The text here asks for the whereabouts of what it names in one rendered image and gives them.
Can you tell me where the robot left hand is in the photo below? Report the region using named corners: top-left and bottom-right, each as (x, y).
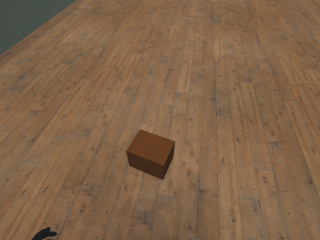
top-left (32, 227), bottom-right (57, 240)

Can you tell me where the carton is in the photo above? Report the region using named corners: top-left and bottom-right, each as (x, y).
top-left (126, 129), bottom-right (175, 180)

